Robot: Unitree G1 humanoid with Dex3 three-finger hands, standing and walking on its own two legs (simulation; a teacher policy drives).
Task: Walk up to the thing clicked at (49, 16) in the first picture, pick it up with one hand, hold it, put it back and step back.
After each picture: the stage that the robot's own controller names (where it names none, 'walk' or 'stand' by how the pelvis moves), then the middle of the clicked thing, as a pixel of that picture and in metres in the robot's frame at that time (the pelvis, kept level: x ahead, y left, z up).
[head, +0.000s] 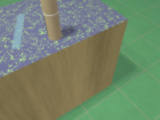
stand; (51, 15) +0.68 +0.16 +0.07
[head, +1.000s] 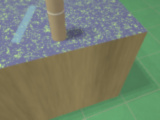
walk; (56, 13) +0.62 +0.14 +0.09
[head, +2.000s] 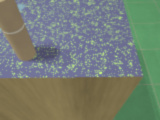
stand; (15, 30) +0.46 +0.25 +0.11
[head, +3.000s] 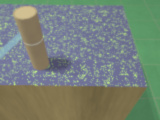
stand; (34, 42) +0.47 +0.20 +0.08
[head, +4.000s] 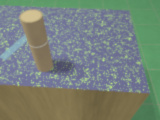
stand; (39, 44) +0.48 +0.19 +0.07
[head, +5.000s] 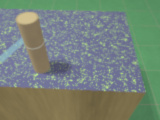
stand; (35, 46) +0.48 +0.20 +0.07
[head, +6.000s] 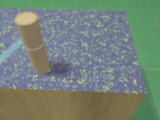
stand; (35, 47) +0.47 +0.20 +0.07
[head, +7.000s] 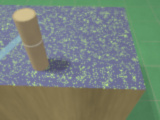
rise first; (33, 43) +0.48 +0.20 +0.07
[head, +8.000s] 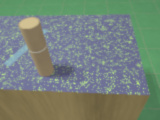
rise first; (38, 50) +0.47 +0.21 +0.07
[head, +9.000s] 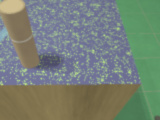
go down; (22, 38) +0.48 +0.19 +0.09
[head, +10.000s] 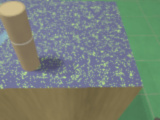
go down; (23, 41) +0.47 +0.20 +0.10
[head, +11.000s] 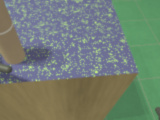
close in; (2, 30) +0.47 +0.21 +0.13
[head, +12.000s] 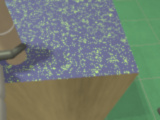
lift; (3, 31) +0.46 +0.21 +0.13
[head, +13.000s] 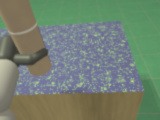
lift; (25, 33) +0.34 +0.15 +0.28
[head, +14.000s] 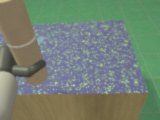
hold; (24, 45) +0.33 +0.17 +0.25
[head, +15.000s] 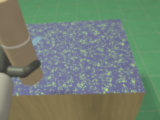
hold; (18, 45) +0.33 +0.18 +0.25
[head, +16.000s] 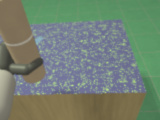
hold; (21, 43) +0.33 +0.17 +0.25
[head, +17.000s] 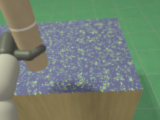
crouch; (25, 30) +0.38 +0.16 +0.26
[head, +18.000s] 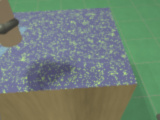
lower; out of the picture +0.47 +0.22 +0.27
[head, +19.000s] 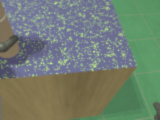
lower; out of the picture +0.48 +0.22 +0.14
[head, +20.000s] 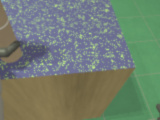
lower; out of the picture +0.47 +0.21 +0.14
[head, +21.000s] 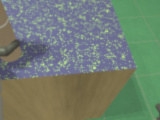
lower; out of the picture +0.47 +0.22 +0.14
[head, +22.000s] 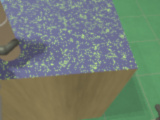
lower; out of the picture +0.48 +0.22 +0.14
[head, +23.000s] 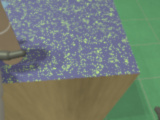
open; out of the picture +0.46 +0.22 +0.13
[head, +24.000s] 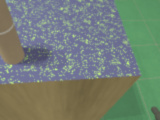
sink last; (1, 30) +0.46 +0.21 +0.13
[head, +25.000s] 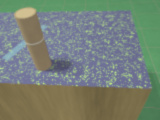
sink last; (35, 42) +0.48 +0.22 +0.12
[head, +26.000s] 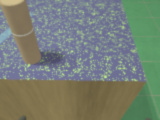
stand; (24, 33) +0.48 +0.22 +0.12
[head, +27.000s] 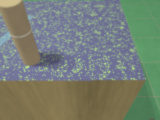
stand; (22, 35) +0.48 +0.22 +0.13
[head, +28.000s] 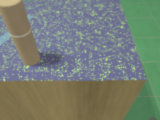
stand; (22, 34) +0.48 +0.22 +0.13
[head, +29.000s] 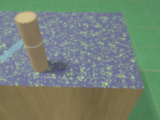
stand; (34, 45) +0.49 +0.20 +0.08
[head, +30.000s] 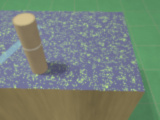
stand; (33, 47) +0.48 +0.21 +0.07
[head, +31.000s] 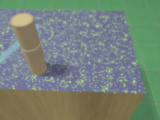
stand; (31, 48) +0.47 +0.21 +0.07
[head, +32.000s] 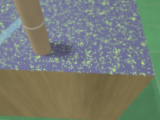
walk; (34, 26) +0.50 +0.18 +0.09
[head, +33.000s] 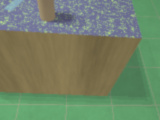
walk; out of the picture +0.68 +0.18 +0.09
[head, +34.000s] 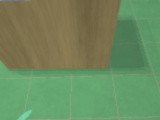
walk; out of the picture +0.97 +0.26 +0.09
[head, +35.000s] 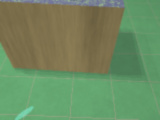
stand; out of the picture +1.09 +0.17 +0.08
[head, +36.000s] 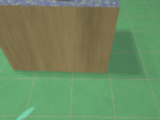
stand; out of the picture +1.11 +0.18 +0.07
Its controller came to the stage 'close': yes
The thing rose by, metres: 0.20
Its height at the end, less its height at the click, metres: +0.00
